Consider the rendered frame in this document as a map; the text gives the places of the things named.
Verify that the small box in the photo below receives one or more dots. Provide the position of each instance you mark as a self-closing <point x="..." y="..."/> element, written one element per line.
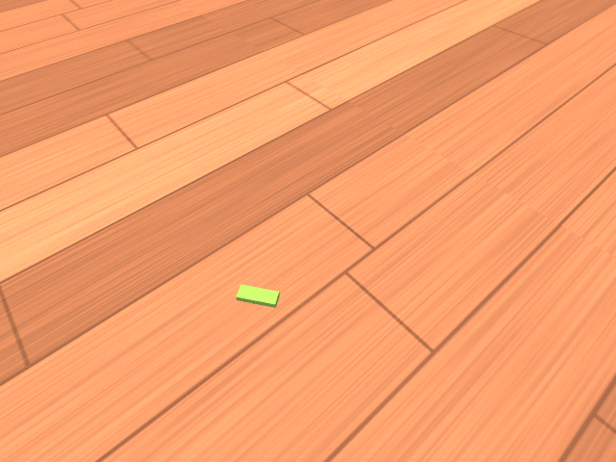
<point x="258" y="296"/>

